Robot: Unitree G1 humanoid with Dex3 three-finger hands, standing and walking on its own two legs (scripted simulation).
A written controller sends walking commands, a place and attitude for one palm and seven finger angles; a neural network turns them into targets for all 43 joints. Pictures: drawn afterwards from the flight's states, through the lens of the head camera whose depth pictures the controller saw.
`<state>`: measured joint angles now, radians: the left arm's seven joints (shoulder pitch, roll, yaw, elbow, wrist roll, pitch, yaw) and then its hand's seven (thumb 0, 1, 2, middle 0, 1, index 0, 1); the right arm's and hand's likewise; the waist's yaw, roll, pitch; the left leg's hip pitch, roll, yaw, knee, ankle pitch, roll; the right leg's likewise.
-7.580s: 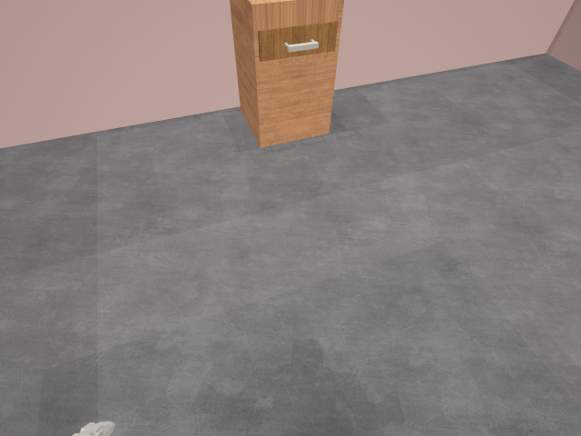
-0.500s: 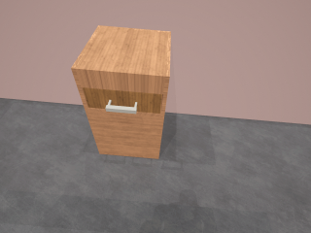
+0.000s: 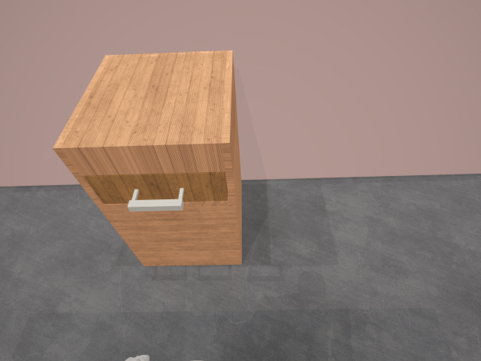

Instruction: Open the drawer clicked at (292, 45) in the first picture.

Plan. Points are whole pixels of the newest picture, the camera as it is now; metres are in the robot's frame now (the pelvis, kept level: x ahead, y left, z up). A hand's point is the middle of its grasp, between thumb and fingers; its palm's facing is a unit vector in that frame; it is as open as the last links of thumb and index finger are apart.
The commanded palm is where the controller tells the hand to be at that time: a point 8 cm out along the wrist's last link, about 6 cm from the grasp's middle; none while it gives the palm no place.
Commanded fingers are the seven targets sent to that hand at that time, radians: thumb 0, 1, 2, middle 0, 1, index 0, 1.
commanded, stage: come to a stop and stand still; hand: left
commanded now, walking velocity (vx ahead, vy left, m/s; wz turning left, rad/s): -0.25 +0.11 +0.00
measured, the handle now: (157, 198) +0.55 +0.27 -0.20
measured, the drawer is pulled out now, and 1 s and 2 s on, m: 0.00 0.00 0.00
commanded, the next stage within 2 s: look again from close up in 1.38 s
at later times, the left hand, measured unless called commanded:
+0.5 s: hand out of the picture +0.01 +0.24 -0.17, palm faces +0.05 -0.97 -0.22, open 7.4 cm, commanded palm none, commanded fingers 0.00 0.90 0.90 -0.20 -0.30 -0.20 -0.30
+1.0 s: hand out of the picture +0.03 +0.19 -0.17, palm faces -0.02 -0.97 -0.23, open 7.3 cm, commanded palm none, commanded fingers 0.00 0.90 0.90 -0.20 -0.30 -0.20 -0.30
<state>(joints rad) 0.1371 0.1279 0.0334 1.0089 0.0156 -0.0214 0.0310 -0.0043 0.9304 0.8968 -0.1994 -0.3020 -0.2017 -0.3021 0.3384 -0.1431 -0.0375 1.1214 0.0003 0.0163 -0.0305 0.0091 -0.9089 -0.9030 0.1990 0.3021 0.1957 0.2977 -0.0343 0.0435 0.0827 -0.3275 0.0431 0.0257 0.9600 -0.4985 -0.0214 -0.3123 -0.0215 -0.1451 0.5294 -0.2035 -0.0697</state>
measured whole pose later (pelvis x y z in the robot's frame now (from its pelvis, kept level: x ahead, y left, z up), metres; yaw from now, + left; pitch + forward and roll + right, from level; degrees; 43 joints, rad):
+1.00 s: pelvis +0.00 +0.01 +0.00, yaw -1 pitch -1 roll +1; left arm 0.28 0.17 -0.02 1.04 0.01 -0.02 0.03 0.01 0.92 0.90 -0.20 -0.30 -0.20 -0.30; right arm 0.32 -0.16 0.02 1.08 -0.01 0.00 -0.01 0.01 -0.91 -0.90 0.20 0.30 0.20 0.30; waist -0.01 0.01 0.01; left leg -0.22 0.04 0.04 0.51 -0.27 -0.03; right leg -0.15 0.01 -0.04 0.52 -0.36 -0.04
